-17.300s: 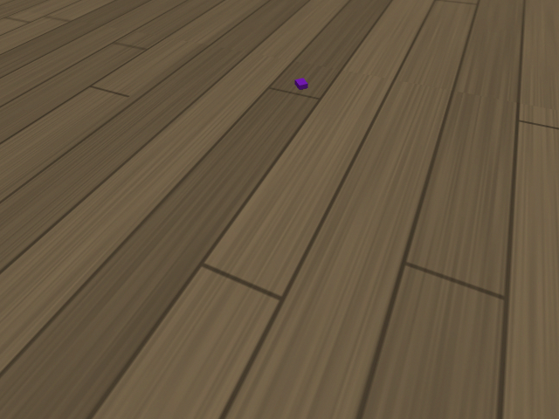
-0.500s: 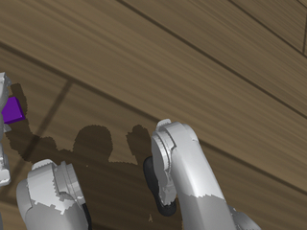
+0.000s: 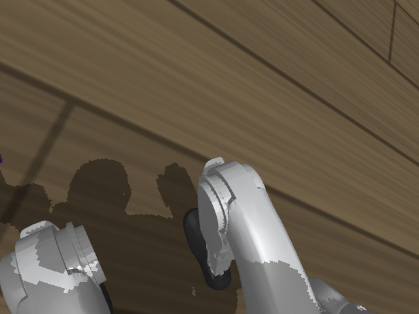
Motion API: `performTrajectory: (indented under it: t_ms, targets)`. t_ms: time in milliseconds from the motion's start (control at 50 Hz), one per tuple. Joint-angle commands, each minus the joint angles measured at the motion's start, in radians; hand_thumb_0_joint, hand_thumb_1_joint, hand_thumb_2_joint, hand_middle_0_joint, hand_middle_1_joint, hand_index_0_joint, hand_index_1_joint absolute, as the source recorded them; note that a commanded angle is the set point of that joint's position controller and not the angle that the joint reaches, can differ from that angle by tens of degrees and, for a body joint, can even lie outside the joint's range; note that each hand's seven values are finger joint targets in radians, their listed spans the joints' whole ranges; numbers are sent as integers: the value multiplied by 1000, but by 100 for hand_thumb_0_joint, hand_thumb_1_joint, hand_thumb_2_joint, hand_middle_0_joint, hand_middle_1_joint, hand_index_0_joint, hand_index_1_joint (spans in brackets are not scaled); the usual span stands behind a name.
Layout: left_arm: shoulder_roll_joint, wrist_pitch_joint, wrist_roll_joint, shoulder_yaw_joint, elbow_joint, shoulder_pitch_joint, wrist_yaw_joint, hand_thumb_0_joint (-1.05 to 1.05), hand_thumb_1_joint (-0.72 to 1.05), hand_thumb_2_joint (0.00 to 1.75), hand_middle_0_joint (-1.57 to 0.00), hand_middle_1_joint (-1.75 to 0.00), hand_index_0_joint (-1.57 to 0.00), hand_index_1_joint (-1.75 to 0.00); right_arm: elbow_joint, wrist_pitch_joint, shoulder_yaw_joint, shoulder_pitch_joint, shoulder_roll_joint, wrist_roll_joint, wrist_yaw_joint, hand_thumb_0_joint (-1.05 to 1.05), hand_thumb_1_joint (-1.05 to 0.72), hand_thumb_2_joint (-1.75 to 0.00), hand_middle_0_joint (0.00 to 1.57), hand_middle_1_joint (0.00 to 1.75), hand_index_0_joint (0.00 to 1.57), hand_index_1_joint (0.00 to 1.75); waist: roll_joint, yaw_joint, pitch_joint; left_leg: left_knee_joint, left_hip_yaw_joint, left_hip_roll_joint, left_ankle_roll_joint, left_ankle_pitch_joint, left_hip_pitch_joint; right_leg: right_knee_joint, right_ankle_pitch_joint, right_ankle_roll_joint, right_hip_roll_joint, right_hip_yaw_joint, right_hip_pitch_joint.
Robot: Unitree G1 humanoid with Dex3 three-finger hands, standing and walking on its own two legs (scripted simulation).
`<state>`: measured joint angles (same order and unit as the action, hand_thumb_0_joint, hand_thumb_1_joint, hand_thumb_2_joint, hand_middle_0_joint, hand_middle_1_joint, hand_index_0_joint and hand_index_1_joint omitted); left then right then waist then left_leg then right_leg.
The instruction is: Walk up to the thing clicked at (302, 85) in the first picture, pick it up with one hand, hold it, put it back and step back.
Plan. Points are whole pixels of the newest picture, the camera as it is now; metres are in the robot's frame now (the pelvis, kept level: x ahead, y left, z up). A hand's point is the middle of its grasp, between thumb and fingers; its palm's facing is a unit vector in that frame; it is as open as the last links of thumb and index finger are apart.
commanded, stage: rest palm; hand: left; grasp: from above
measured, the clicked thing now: out of the picture +0.45 +0.30 -0.28
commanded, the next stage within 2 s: close in 0.30 s
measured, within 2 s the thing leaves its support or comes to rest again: neither
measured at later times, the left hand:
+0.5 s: hand out of the picture +0.44 +0.29 -0.25, palm faces -0.46 -0.13 -0.88, open 12.5 cm
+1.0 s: hand out of the picture +0.44 +0.29 -0.25, palm faces -0.45 -0.13 -0.88, open 10.3 cm
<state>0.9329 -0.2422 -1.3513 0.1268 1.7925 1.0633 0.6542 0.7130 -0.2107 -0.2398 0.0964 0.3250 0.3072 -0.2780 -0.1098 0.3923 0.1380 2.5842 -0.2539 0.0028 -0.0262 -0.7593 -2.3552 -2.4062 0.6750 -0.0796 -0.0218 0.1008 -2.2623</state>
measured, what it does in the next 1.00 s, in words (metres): stands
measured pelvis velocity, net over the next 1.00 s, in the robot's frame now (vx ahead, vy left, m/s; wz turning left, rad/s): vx -0.01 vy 0.00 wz -0.03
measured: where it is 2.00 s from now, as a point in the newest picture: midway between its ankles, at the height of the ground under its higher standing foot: (161, 294)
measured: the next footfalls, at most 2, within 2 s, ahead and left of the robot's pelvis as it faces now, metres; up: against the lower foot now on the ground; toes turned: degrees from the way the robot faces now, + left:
none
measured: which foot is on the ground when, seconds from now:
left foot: down 0.00-1.00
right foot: down 0.00-1.00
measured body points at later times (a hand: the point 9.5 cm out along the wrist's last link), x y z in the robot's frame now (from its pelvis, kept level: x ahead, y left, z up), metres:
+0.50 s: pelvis -0.01 +0.00 +0.00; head +0.27 +0.12 +0.33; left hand +0.46 +0.29 -0.20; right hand +0.04 -0.25 -0.05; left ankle +0.05 +0.13 -0.26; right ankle +0.11 -0.13 -0.26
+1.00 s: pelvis -0.01 +0.00 +0.01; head +0.27 +0.13 +0.34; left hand +0.46 +0.29 -0.20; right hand +0.04 -0.25 -0.04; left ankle +0.05 +0.13 -0.26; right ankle +0.11 -0.13 -0.26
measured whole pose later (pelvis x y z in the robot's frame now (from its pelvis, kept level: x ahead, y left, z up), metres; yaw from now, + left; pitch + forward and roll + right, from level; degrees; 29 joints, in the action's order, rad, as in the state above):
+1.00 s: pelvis -0.01 +0.00 +0.01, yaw -2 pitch +28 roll -15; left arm 0.97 -0.21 -1.29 0.07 1.79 1.09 0.67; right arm 0.66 -0.25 -0.30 0.09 0.35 0.29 -0.31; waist -0.13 0.41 0.18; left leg 2.56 -0.28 -0.01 -0.01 -0.74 -2.33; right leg -2.35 0.65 -0.09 -0.03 0.13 -2.22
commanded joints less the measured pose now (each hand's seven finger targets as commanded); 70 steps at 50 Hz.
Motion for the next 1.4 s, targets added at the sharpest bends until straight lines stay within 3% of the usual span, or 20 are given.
performTrajectory:
  t_ms: [0, 160, 240, 380, 480, 560, 660, 700, 760, 800, 820, 980, 1000, 1060, 1160, 1180, 1220, 1240, 1280, 1380]
  targets:
    - [179, -2, 14, 1, -95, 255, 49, 0, -25, 76, -31, -71, -30, -72, 20, -8, 77, 206, 322, 2, -4, 0, -89, -90, 20, 30, 20, 30, 494, 53, -653, -268, 130, -18, 32, 286, 502, 184, -311, 87, -35, 160, 374]
    - [190, 15, 18, -21, -81, 273, 65, 0, -24, 75, -32, -73, -31, -74, 14, -31, 69, 169, 346, 2, -14, 0, -90, -90, 20, 30, 20, 30, 496, 58, -612, -280, 116, -21, 29, 243, 482, 189, -271, 88, -39, 166, 353]
    - [180, 25, 19, -16, -61, 267, 65, 0, -25, 75, -31, -74, -30, -75, 5, -38, 60, 176, 350, 3, -26, 0, -90, -90, 20, 30, 20, 30, 500, 74, -607, -277, 102, -25, 25, 281, 504, 175, -303, 86, -38, 176, 349]
    - [190, 34, 43, -38, -40, 263, 52, 0, -26, 76, -30, -75, -30, -76, -6, -54, 43, 175, 359, -6, -29, 0, -90, -91, 20, 30, 20, 30, 470, 87, -561, -277, 106, -26, 32, 233, 463, 207, -271, 83, -43, 169, 371]
    - [206, 34, 55, -41, -63, 284, 49, 0, -9, 64, -41, -70, -43, -68, -11, -55, 41, 173, 363, -11, -23, 0, -90, -90, 20, 30, 20, 30, 489, 82, -593, -296, 97, -31, 26, 232, 481, 212, -275, 85, -45, 170, 391]
    - [179, 33, 53, -55, -48, 263, 36, 0, -5, 61, -44, -67, -45, -65, -20, -57, 39, 174, 360, -14, -28, 0, -90, -90, 20, 30, 20, 30, 495, 88, -566, -300, 86, -31, 22, 242, 487, 200, -277, 85, -41, 181, 365]
    - [199, 32, 60, -51, -69, 268, 36, 0, -1, 56, -47, -64, -49, -62, -24, -53, 36, 180, 360, -18, -24, 0, -90, -90, 20, 30, 20, 30, 505, 77, -579, -310, 83, -34, 20, 247, 493, 208, -284, 86, -42, 178, 383]
    - [169, 36, 61, -72, -43, 239, 29, 0, 0, 56, -49, -62, -50, -60, -34, -56, 36, 174, 358, -18, -28, 0, -90, -90, 20, 30, 20, 30, 468, 85, -547, -303, 82, -34, 22, 238, 480, 211, -280, 82, -43, 180, 370]
    - [208, 32, 61, -54, -75, 251, 34, 0, 5, 52, -53, -59, -54, -57, -37, -54, 38, 178, 366, -21, -26, 0, -90, -90, 20, 30, 20, 30, 499, 68, -575, -316, 81, -36, 18, 254, 499, 215, -286, 85, -44, 177, 385]
    - [190, 36, 59, -59, -34, 229, 33, 0, 7, 50, -55, -58, -56, -56, -38, -50, 32, 186, 356, -16, -27, 0, -90, -90, 20, 30, 20, 30, 484, 83, -556, -310, 91, -34, 22, 249, 486, 222, -291, 84, -47, 175, 397]
    - [192, 34, 65, -56, -57, 233, 33, 0, 8, 50, -54, -58, -56, -56, -35, -50, 37, 179, 359, -22, -24, 0, -90, -90, 20, 30, 20, 30, 489, 69, -558, -315, 88, -34, 20, 235, 481, 221, -275, 86, -46, 175, 385]
    - [204, 38, 67, -44, -77, 242, 35, 0, 15, 44, -61, -51, -62, -49, -35, -39, 43, 197, 358, -23, -18, 0, -90, -90, 20, 30, 20, 30, 505, 70, -594, -326, 86, -36, 19, 255, 502, 228, -290, 89, -46, 172, 404]
    - [170, 43, 65, -66, -50, 233, 26, 0, 16, 43, -62, -50, -63, -48, -45, -41, 42, 190, 351, -23, -19, 0, -90, -90, 20, 30, 20, 30, 483, 89, -559, -315, 91, -35, 23, 239, 491, 228, -286, 86, -47, 172, 385]
    - [217, 39, 70, -40, -75, 217, 28, 0, 20, 41, -64, -48, -66, -46, -49, -37, 47, 198, 364, -29, -12, 0, -90, -90, 20, 30, 20, 30, 488, 63, -582, -331, 93, -33, 23, 234, 491, 244, -272, 89, -48, 168, 405]
    - [195, 38, 67, -61, -53, 222, 21, 0, 25, 38, -70, -43, -71, -42, -50, -35, 39, 198, 354, -31, -12, 0, -90, -90, 20, 30, 20, 30, 474, 83, -559, -313, 97, -35, 25, 255, 488, 239, -297, 84, -48, 165, 404]
    - [218, 31, 70, -40, -101, 250, 27, 0, 28, 37, -70, -43, -72, -42, -47, -34, 44, 199, 360, -32, -9, 0, -90, -90, 20, 30, 20, 30, 500, 64, -598, -329, 87, -36, 19, 272, 509, 233, -299, 89, -46, 170, 404]
    - [194, 36, 59, -57, -45, 220, 19, 0, 31, 36, -74, -41, -75, -40, -53, -32, 38, 197, 353, -23, -12, 0, -90, -90, 20, 30, 20, 30, 481, 87, -547, -326, 93, -36, 23, 245, 489, 239, -281, 88, -50, 171, 395]
    - [215, 28, 63, -44, -89, 250, 23, 0, 33, 35, -75, -41, -76, -39, -52, -29, 42, 201, 360, -28, -8, 0, -90, -90, 20, 30, 20, 30, 490, 72, -570, -330, 86, -35, 22, 246, 491, 236, -276, 89, -47, 174, 388]
    - [202, 29, 63, -56, -56, 239, 17, 0, 36, 32, -76, -40, -78, -38, -58, -31, 33, 182, 352, -29, -7, 0, -90, -90, 20, 30, 20, 30, 469, 85, -524, -325, 89, -35, 24, 213, 468, 234, -254, 86, -41, 173, 367]
    - [225, 26, 61, -45, -65, 217, 24, 0, 45, 33, -84, -36, -85, -35, -62, -25, 39, 198, 361, -24, 2, 0, -89, -90, 20, 30, 20, 30, 445, 73, -564, -324, 95, -33, 30, 211, 463, 259, -252, 84, -50, 163, 405]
